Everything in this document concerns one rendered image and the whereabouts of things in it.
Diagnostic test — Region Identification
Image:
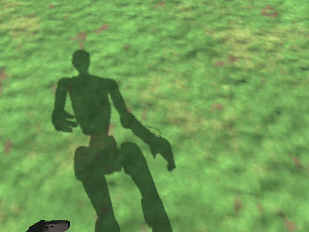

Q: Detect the robot left hand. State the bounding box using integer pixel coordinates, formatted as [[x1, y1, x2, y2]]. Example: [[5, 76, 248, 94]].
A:
[[26, 219, 70, 232]]

